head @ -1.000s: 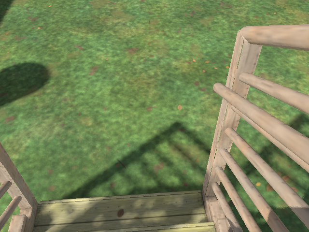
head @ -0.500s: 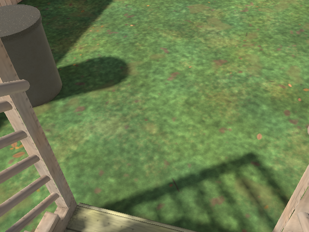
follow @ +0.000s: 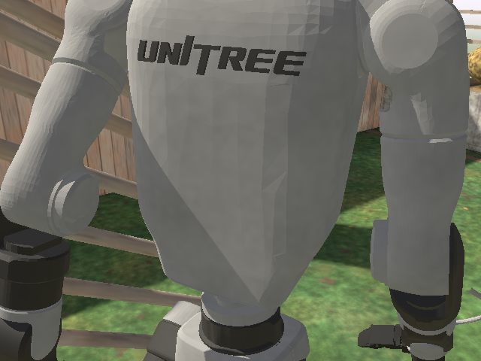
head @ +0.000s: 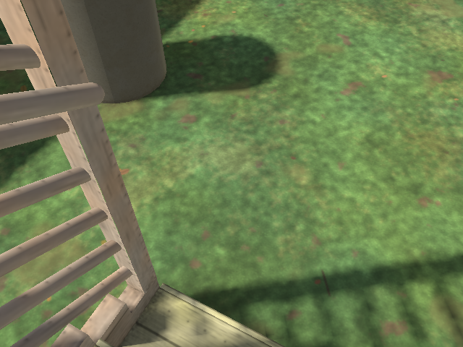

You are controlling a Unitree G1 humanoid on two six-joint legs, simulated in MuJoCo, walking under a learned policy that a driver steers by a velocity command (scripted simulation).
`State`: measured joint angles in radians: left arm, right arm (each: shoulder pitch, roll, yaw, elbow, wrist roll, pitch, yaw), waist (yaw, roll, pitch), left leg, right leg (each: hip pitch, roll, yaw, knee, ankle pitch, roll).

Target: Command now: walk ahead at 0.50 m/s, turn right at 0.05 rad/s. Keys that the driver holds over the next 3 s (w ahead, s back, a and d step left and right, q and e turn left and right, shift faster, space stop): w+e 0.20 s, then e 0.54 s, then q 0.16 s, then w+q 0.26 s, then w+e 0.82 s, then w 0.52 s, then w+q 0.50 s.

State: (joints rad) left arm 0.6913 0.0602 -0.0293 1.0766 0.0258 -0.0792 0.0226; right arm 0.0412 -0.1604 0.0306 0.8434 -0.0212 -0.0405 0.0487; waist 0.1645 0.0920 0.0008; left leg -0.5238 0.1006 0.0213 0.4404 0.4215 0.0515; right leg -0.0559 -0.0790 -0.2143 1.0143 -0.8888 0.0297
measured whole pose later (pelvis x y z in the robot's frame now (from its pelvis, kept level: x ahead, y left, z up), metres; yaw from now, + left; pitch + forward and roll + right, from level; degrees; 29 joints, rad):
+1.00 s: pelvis +0.34 -0.09 -0.26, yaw -21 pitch +2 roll -2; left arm 0.43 0.18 -0.03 1.02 0.03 -0.06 -0.12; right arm 0.29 -0.20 -0.02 0.97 -0.06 -0.08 0.06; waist 0.02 0.03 0.00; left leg -0.54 0.07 0.05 0.97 -0.30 -0.06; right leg -0.39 0.02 -0.09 0.76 -0.41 -0.04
